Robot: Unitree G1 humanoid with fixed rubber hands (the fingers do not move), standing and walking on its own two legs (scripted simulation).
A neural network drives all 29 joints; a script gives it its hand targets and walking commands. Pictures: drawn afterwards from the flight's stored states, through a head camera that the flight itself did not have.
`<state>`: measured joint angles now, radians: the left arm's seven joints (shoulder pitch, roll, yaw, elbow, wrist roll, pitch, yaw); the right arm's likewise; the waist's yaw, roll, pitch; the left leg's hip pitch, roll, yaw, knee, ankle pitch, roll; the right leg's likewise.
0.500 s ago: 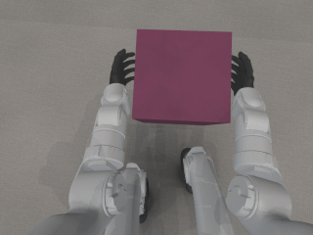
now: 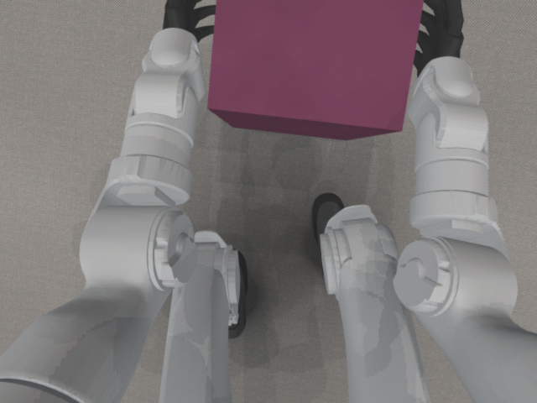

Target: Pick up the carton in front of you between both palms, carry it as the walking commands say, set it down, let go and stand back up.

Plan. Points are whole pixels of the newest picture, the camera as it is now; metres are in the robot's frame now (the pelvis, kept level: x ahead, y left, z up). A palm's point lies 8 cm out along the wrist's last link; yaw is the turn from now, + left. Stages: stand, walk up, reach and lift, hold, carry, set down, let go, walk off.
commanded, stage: set down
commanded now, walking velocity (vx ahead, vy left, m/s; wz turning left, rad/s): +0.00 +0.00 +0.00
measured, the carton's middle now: (304, 56) +0.52 -0.12 -0.21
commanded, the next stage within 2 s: none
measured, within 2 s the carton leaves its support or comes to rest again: rests again in 1.42 s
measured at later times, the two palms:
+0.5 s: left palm (207, 44) +0.58 +0.02 -0.23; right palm (421, 51) +0.50 -0.28 -0.21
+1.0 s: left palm (215, 54) +0.57 +0.01 -0.25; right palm (425, 62) +0.48 -0.29 -0.23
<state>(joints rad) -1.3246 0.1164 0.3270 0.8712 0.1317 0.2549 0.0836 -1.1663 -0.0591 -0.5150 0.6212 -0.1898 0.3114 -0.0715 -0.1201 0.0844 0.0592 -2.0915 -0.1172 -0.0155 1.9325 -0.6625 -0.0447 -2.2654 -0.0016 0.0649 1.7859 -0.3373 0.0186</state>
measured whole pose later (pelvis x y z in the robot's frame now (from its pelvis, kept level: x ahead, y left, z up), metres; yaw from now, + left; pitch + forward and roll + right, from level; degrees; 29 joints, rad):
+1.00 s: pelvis +0.00 +0.02 -0.06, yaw -1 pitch +43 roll -2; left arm -1.57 0.19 0.11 1.09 0.09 0.22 0.08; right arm -1.40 -0.29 -0.57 0.99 -0.11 0.20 0.05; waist -0.18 0.03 0.30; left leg -2.22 -0.18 -0.04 2.18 -0.70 -0.03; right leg -2.35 -0.06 0.04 1.99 -0.39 0.05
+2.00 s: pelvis -0.01 +0.01 -0.02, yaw -2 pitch +39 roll +0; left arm -1.55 0.39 0.05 1.02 -0.07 0.26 0.10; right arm -1.39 -0.33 -0.35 0.92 0.12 0.18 -0.10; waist -0.18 0.06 0.28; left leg -2.06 -0.10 -0.03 2.06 -0.68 -0.03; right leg -2.22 -0.01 0.03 1.87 -0.34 0.02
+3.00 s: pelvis +0.05 -0.01 +0.22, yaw -1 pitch +41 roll +3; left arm -0.87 0.14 0.25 0.72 0.15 0.20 0.10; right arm -0.72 -0.18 -0.35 0.61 -0.11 0.18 0.10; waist -0.14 0.03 -0.07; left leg -1.33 -0.07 -0.06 1.02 -0.40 -0.04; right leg -1.47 -0.02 0.02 0.93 -0.18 -0.01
